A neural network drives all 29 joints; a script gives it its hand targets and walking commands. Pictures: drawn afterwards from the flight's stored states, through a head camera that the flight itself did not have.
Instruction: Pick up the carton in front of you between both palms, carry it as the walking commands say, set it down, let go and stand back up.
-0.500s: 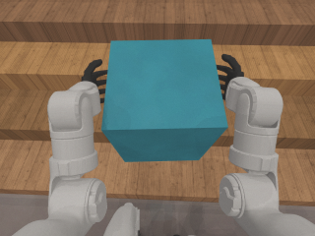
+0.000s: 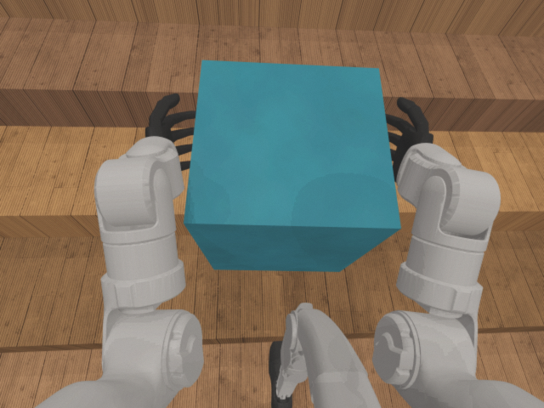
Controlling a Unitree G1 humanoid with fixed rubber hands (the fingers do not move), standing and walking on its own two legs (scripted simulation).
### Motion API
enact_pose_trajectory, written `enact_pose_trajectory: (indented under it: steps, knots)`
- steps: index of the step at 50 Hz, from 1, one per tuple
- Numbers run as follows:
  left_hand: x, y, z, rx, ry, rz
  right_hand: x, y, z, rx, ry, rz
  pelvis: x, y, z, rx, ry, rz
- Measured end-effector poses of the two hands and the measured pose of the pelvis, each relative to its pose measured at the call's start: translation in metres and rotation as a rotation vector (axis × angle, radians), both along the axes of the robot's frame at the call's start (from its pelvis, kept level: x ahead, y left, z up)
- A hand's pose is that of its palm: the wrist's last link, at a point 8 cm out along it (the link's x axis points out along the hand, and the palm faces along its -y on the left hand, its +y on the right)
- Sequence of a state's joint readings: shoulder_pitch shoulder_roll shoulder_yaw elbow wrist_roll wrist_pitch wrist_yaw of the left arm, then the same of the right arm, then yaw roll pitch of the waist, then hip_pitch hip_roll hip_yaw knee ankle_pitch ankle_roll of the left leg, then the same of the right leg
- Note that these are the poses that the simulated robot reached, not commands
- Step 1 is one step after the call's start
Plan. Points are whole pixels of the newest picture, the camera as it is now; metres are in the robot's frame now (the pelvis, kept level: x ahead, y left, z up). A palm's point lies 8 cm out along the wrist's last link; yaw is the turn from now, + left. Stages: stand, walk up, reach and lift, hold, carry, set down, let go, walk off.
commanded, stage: carry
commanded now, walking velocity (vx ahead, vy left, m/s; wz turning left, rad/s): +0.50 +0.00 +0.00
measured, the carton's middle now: (283, 185) +0.39 -0.02 +0.05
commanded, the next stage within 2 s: none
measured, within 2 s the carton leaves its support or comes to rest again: neither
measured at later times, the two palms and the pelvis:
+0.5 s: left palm out of the picture +0.75 +0.14 +0.42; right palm out of the picture +0.72 -0.15 +0.40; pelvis +0.35 +0.04 +0.24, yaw +2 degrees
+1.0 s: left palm out of the picture +0.99 +0.22 +0.51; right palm out of the picture +1.06 -0.07 +0.52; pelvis +0.65 -0.01 +0.39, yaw +2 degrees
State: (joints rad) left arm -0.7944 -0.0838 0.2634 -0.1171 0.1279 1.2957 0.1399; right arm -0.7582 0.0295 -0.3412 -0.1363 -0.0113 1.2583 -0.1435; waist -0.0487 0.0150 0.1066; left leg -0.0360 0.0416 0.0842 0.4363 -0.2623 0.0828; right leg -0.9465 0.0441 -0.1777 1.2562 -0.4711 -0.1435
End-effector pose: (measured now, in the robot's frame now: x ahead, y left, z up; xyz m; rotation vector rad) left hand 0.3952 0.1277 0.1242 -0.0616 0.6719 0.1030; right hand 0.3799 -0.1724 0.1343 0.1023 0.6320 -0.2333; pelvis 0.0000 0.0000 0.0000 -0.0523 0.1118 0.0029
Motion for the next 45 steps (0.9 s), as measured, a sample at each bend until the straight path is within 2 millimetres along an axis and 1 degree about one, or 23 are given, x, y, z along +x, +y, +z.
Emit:
enact_pose_trajectory:
  steps: [1, 3, 5, 7, 9, 11, 13, 15, 17, 18, 19, 21, 24, 26, 28, 30, 33, 36, 38, 41, 43, 45]
  knots:
    - [0.011, 0.007, 0.004, 0.022, 0.015, 0.025, 0.021, 0.007, 0.001, 0.013, 0.016, 0.03, 0.015, -0.002, 0.01, -0.014, -0.007, -0.003]
    - [0.028, 0.027, 0.013, 0.045, 0.044, 0.084, 0.06, 0.029, 0.011, 0.026, 0.042, 0.117, 0.04, -0.008, 0.032, -0.013, -0.01, -0.007]
    - [0.04, 0.047, 0.027, 0.036, 0.069, 0.146, 0.093, 0.051, 0.029, 0.013, 0.065, 0.184, 0.066, -0.013, 0.058, -0.006, -0.014, -0.005]
    - [0.053, 0.063, 0.047, -0.015, 0.079, 0.183, 0.123, 0.072, 0.052, 0.011, 0.08, 0.235, 0.095, -0.018, 0.085, 0.01, -0.018, 0.005]
    - [0.072, 0.078, 0.072, -0.021, 0.069, 0.231, 0.155, 0.09, 0.077, 0.012, 0.071, 0.279, 0.126, -0.02, 0.109, 0.041, -0.025, 0.018]
    - [0.099, 0.09, 0.103, -0.009, 0.038, 0.263, 0.189, 0.103, 0.102, 0.02, 0.037, 0.312, 0.157, -0.017, 0.125, 0.066, -0.028, 0.029]
    - [0.133, 0.098, 0.136, 0.02, -0.006, 0.275, 0.223, 0.112, 0.128, 0.015, -0.01, 0.328, 0.19, -0.012, 0.136, 0.084, -0.029, 0.034]
    - [0.172, 0.102, 0.167, 0.041, -0.045, 0.263, 0.257, 0.114, 0.151, 0.017, -0.052, 0.323, 0.223, -0.004, 0.144, 0.101, -0.028, 0.047]
    - [0.215, 0.098, 0.193, 0.045, -0.059, 0.218, 0.286, 0.107, 0.174, 0.005, -0.064, 0.287, 0.259, 0.006, 0.156, 0.1, -0.031, 0.052]
    - [0.238, 0.093, 0.205, 0.04, -0.057, 0.18, 0.298, 0.099, 0.186, -0.013, -0.062, 0.255, 0.275, 0.011, 0.164, 0.114, -0.037, 0.048]
    - [0.261, 0.084, 0.217, 0.039, -0.053, 0.135, 0.307, 0.089, 0.199, -0.031, -0.057, 0.219, 0.287, 0.017, 0.173, 0.12, -0.042, 0.044]
    - [0.3, 0.061, 0.242, 0.049, -0.043, 0.04, 0.32, 0.063, 0.221, -0.048, -0.04, 0.143, 0.309, 0.026, 0.193, 0.118, -0.052, 0.042]
    - [0.345, 0.024, 0.281, 0.061, -0.02, -0.069, 0.332, 0.028, 0.256, -0.04, -0.009, 0.041, 0.343, 0.037, 0.228, 0.097, -0.063, 0.032]
    - [0.371, 0.006, 0.305, 0.059, -0.012, -0.115, 0.345, 0.012, 0.282, -0.031, 0.002, -0.009, 0.366, 0.042, 0.249, 0.07, -0.069, 0.017]
    - [0.399, -0.005, 0.327, 0.044, -0.012, -0.144, 0.365, 0.001, 0.309, -0.038, 0.004, -0.041, 0.39, 0.043, 0.264, 0.046, -0.068, 0.004]
    - [0.425, -0.011, 0.344, 0.021, -0.018, -0.155, 0.389, -0.004, 0.335, -0.06, 0.001, -0.053, 0.415, 0.039, 0.273, 0.03, -0.064, 0.001]
    - [0.464, -0.009, 0.361, -0.008, -0.024, -0.145, 0.433, -0.003, 0.365, -0.094, -0.002, -0.04, 0.456, 0.03, 0.279, 0.015, -0.062, 0.011]
    - [0.498, 0.004, 0.369, 0.001, -0.008, -0.095, 0.484, 0.009, 0.379, -0.113, 0.019, 0.011, 0.5, 0.021, 0.286, -0.004, -0.057, 0.008]
    - [0.521, 0.017, 0.37, 0.012, 0.018, -0.052, 0.521, 0.02, 0.38, -0.115, 0.043, 0.061, 0.529, 0.014, 0.291, -0.016, -0.04, 0.007]
    - [0.547, 0.04, 0.365, 0.039, 0.082, 0.032, 0.577, 0.043, 0.372, -0.099, 0.102, 0.158, 0.574, 0.0, 0.305, -0.024, -0.027, 0.01]
    - [0.556, 0.056, 0.361, 0.065, 0.13, 0.088, 0.61, 0.061, 0.365, -0.086, 0.144, 0.225, 0.592, -0.006, 0.321, -0.029, -0.035, 0.013]
    - [0.56, 0.07, 0.359, 0.08, 0.175, 0.13, 0.633, 0.077, 0.362, -0.055, 0.185, 0.268, 0.607, -0.008, 0.343, -0.029, -0.041, 0.017]
